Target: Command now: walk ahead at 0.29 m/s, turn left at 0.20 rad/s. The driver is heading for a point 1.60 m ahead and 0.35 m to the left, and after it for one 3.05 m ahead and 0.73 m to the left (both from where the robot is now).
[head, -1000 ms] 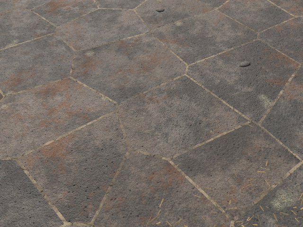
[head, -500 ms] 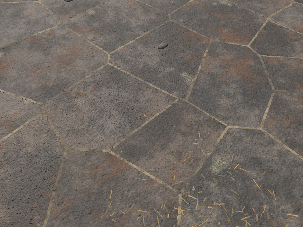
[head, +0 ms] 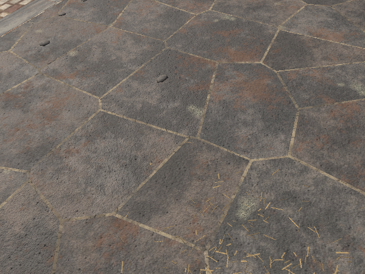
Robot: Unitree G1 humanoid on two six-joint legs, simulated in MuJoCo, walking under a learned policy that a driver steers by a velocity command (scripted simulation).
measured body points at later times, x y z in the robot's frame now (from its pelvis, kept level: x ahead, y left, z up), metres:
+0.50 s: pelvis +0.18 +0.11 +0.00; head +0.20 +0.14 +0.44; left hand +0.23 +0.39 -0.13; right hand +0.30 -0.14 -0.11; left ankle +0.12 +0.15 -0.75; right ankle +0.26 -0.04 -0.67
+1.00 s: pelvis +0.47 +0.18 -0.01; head +0.50 +0.18 +0.44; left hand +0.39 +0.44 -0.13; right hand +0.70 -0.01 -0.12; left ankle +0.42 +0.30 -0.68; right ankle +0.51 +0.12 -0.75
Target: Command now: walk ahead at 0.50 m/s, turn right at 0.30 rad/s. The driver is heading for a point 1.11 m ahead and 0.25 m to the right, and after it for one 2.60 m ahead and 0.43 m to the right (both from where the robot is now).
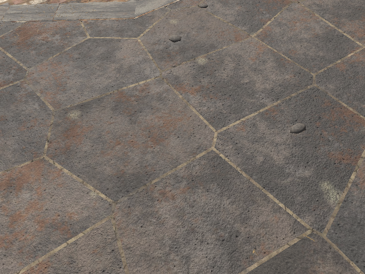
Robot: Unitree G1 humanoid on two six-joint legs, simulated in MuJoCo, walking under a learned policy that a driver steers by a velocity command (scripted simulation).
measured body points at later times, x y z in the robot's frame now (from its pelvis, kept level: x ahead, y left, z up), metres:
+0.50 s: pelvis +0.26 +0.03 +0.00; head +0.28 +0.05 +0.45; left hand +0.43 +0.28 -0.12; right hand +0.26 -0.25 -0.10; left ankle +0.27 +0.13 -0.74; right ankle +0.23 -0.09 -0.66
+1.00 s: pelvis +0.48 -0.12 +0.00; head +0.49 -0.14 +0.45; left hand +0.69 +0.06 -0.12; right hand +0.41 -0.38 -0.14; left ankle +0.56 +0.02 -0.66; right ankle +0.46 -0.15 -0.74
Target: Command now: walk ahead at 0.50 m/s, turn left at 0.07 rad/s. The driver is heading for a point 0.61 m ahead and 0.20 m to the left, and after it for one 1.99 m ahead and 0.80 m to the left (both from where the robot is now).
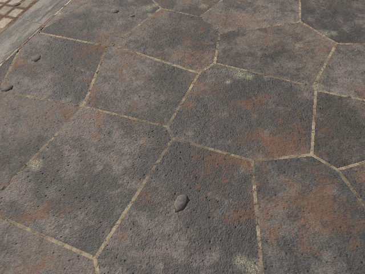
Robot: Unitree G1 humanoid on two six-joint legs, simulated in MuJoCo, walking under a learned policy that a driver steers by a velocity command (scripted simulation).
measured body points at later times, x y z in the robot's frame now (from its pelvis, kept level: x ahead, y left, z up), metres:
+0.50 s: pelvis +0.27 +0.06 -0.01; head +0.30 +0.06 +0.44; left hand +0.28 +0.32 -0.14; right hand +0.42 -0.19 -0.14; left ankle +0.29 +0.10 -0.74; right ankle +0.21 -0.09 -0.64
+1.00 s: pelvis +0.55 +0.09 -0.01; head +0.58 +0.09 +0.44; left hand +0.55 +0.39 -0.10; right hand +0.75 -0.13 -0.14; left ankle +0.41 +0.13 -0.66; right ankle +0.65 +0.03 -0.74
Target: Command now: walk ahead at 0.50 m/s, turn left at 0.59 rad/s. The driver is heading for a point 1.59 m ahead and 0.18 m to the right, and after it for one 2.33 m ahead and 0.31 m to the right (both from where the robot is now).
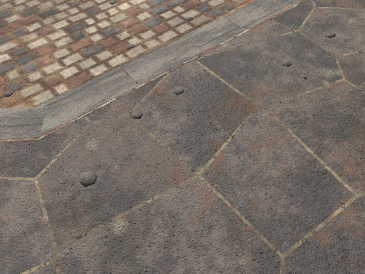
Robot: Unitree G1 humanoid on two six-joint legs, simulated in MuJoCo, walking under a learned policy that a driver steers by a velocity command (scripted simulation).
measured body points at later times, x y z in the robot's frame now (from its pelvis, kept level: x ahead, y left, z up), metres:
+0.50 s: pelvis +0.25 +0.06 +0.00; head +0.27 +0.08 +0.45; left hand +0.22 +0.32 -0.14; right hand +0.41 -0.17 -0.10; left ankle +0.27 +0.14 -0.74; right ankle +0.17 -0.09 -0.65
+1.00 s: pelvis +0.51 +0.02 -0.01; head +0.54 +0.00 +0.44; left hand +0.69 +0.25 -0.13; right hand +0.50 -0.25 -0.15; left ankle +0.39 +0.16 -0.63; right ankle +0.56 -0.04 -0.74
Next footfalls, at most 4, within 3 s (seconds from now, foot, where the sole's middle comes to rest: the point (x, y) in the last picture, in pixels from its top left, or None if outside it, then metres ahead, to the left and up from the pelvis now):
0.36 left None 0.31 0.15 -0.77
0.90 right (206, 240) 0.60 -0.05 -0.77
1.44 left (187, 165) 0.94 0.00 -0.77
1.94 right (241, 130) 1.12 -0.26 -0.77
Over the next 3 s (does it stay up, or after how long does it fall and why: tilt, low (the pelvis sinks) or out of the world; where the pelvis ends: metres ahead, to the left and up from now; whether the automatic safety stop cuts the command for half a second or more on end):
stays up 1.50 -0.10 -0.02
